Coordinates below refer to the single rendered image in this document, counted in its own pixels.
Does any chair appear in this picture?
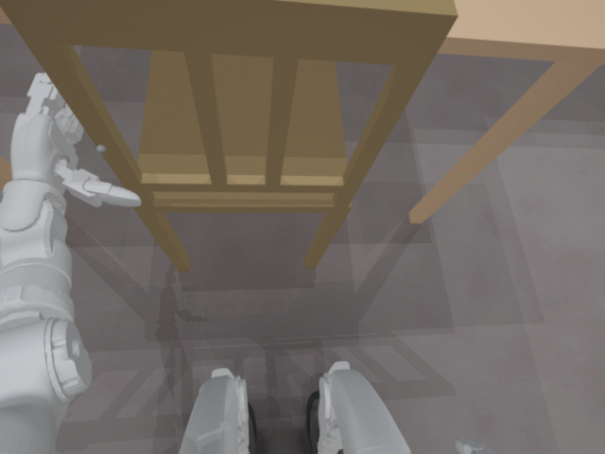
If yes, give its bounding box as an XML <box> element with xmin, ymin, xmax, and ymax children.
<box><xmin>0</xmin><ymin>0</ymin><xmax>458</xmax><ymax>271</ymax></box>

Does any left robot shin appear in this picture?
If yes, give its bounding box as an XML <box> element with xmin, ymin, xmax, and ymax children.
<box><xmin>199</xmin><ymin>368</ymin><xmax>250</xmax><ymax>454</ymax></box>

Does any right robot shin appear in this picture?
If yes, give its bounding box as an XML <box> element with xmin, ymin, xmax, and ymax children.
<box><xmin>317</xmin><ymin>361</ymin><xmax>350</xmax><ymax>454</ymax></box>

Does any robot left forearm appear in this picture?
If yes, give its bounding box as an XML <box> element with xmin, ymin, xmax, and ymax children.
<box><xmin>0</xmin><ymin>179</ymin><xmax>75</xmax><ymax>331</ymax></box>

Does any robot shin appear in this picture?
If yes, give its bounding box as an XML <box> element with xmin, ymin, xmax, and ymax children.
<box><xmin>199</xmin><ymin>368</ymin><xmax>250</xmax><ymax>454</ymax></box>
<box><xmin>317</xmin><ymin>361</ymin><xmax>350</xmax><ymax>454</ymax></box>

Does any robot left hand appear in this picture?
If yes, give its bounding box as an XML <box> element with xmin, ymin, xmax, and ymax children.
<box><xmin>10</xmin><ymin>72</ymin><xmax>141</xmax><ymax>207</ymax></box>

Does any left robot upper arm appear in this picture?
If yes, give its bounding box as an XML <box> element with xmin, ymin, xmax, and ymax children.
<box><xmin>0</xmin><ymin>318</ymin><xmax>92</xmax><ymax>454</ymax></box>

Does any table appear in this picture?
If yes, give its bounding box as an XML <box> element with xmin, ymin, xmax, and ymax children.
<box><xmin>0</xmin><ymin>0</ymin><xmax>605</xmax><ymax>223</ymax></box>

